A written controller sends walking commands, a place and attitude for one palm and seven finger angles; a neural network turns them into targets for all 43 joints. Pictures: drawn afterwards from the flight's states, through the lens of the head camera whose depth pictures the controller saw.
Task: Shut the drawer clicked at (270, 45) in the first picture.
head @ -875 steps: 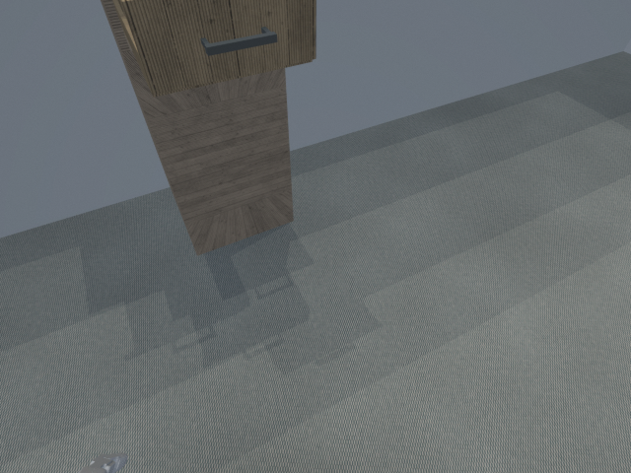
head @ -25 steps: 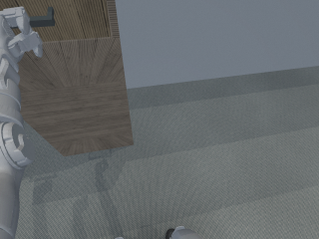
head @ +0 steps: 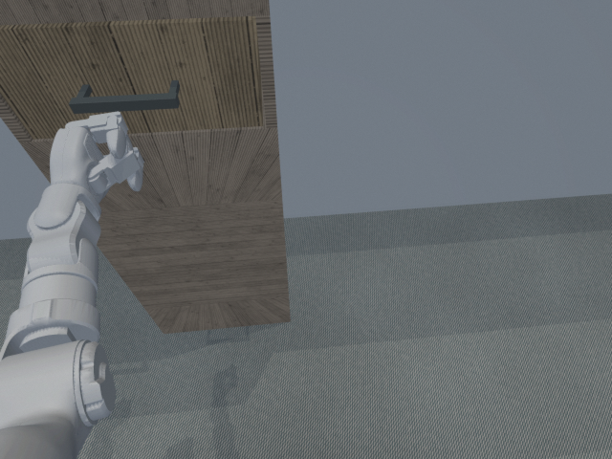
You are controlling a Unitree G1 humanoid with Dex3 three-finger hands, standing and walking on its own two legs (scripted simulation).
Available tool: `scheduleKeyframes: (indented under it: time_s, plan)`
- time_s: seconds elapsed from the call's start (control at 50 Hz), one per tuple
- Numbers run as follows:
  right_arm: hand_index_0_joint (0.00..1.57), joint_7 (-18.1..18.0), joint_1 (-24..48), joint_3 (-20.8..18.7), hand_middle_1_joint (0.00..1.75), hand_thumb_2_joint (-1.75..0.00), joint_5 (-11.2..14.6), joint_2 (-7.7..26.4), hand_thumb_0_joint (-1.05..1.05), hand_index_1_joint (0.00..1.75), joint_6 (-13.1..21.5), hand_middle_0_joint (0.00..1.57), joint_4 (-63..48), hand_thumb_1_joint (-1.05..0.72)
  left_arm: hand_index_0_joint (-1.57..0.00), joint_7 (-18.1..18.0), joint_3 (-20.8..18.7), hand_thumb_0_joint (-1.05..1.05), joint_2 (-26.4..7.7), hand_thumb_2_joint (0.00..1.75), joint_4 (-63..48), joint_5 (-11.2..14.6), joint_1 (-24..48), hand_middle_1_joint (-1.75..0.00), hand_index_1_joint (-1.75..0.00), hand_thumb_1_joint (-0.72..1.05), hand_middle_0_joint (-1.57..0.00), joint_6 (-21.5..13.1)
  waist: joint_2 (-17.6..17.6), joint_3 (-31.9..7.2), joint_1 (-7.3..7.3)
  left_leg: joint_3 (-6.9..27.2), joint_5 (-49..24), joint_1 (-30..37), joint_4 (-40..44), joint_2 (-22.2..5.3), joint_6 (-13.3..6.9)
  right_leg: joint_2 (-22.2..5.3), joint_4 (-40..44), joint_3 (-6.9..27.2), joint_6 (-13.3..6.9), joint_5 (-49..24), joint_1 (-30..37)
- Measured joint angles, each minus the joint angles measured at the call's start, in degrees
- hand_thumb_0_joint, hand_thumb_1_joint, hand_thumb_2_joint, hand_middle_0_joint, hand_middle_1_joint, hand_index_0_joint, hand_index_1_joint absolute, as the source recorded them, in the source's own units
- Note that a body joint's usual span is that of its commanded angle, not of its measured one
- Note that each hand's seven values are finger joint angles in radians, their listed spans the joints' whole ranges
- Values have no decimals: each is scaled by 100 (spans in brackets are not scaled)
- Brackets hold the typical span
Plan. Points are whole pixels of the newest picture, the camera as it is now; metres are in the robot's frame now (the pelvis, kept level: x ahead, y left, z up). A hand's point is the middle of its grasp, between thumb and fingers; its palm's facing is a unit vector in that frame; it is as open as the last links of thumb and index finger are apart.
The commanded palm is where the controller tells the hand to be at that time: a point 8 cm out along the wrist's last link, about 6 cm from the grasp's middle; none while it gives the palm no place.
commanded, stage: draw the hand back to the body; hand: left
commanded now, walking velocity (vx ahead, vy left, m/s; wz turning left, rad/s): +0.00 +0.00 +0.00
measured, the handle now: (128, 96) +0.60 +0.26 +0.16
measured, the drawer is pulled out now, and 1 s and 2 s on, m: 0.00 0.00 0.00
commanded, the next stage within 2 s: step back with the hand held close in 1.14 s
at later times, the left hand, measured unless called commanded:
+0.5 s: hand (61, 276) +0.28 +0.23 +0.17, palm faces +0.34 -0.92 -0.20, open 3.3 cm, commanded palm +0.23 +0.27 +0.18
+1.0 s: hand out of the picture +0.15 +0.23 +0.18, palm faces +0.44 -0.82 -0.38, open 3.3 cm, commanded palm +0.10 +0.27 +0.19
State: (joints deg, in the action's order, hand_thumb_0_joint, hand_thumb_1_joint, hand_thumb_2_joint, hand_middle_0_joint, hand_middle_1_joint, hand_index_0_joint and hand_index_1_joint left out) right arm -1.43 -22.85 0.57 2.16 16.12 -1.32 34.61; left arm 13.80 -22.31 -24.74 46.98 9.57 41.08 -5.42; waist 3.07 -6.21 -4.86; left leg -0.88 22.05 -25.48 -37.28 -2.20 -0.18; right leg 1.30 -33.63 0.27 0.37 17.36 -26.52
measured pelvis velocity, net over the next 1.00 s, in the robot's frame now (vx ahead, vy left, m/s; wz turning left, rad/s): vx -0.02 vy -0.01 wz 0.03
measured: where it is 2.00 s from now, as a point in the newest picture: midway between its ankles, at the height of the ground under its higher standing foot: outside the picture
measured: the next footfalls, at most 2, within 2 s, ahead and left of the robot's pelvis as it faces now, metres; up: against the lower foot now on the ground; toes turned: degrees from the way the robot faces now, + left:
none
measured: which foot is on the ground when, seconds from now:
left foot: down 0.00-1.00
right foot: down 0.00-1.00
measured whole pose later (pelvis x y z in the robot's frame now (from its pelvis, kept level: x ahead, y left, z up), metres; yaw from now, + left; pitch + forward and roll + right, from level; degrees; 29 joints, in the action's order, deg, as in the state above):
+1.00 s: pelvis -0.02 -0.01 +0.02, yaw +2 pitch -5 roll -1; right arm -4.7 -11.9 0.6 -0.5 13.1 6.6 36.6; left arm -5.1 -16.4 -17.3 -24.0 3.4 -29.5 -7.2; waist 4.6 1.1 3.8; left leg 0.1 14.7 -3.1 -23.3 -1.6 0.7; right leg 0.7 -21.4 -0.9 -0.4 11.6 -4.3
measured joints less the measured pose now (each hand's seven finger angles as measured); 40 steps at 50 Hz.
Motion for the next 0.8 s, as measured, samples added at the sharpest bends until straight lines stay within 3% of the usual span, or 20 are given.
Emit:
scheduleKeyframes:
  time_s: [0.1, 0.28, 0.4, 0.48, 0.62, 0.8]
  plan:
    - [20, -69, 270, 60, 30, -89, 58, -65, 1, 30, 68, 20, -63, -91, -140, -120, 112, 2, 314, 90, -984, 108, -784, -160, -160, 90, -140, 335, -4, 70, 163, 16, -59, 373, 129, 34, 4, -33, 65, -17, -5, -13, 357]
    - [20, -315, 802, 220, 30, -89, 170, -87, 1, 30, 316, 20, -136, -91, -140, -14, 388, 2, 427, 90, -2072, 389, -1613, -160, -160, 90, -140, 827, 3, 191, 457, 143, -228, 843, 295, 120, 24, -120, 142, -144, -31, -75, 847]
    - [20, -318, 1178, 209, 30, -89, 42, -136, 1, 30, 540, 20, -47, -91, -140, -1187, 825, 2, 517, 90, -3295, -212, -2577, -160, -160, 90, -140, 402, -3, 448, 605, 114, -469, 1263, 689, 148, 41, -146, 426, -116, -39, -260, 1211]
    - [20, -331, 1292, 210, 30, -89, -22, -182, 1, 30, 559, 20, 65, -91, -140, -1590, 923, 2, 698, 90, -3975, -377, -3276, -160, -160, 90, -140, 210, 1, 576, 676, 110, -617, 1550, 968, 146, 51, -142, 674, -114, -49, -390, 1483]
    - [20, -376, 1296, 201, 30, -89, -122, -282, 1, 30, 599, 20, 243, -91, -140, -1877, 887, 2, 772, 90, -4750, -521, -4149, -160, -160, 90, -140, 45, 33, 744, 745, 121, -773, 1953, 1313, 119, 79, -115, 1010, -130, -76, -538, 1885]
    - [20, -300, 1191, 118, 30, -89, -214, -321, 1, 30, 621, 20, 298, -91, -140, -1858, 723, 2, 762, 90, -5904, -526, -5513, -160, -160, 89, -140, -120, 140, 767, 751, 86, -810, 2209, 1486, 81, 90, -76, 1207, -100, -82, -600, 2138]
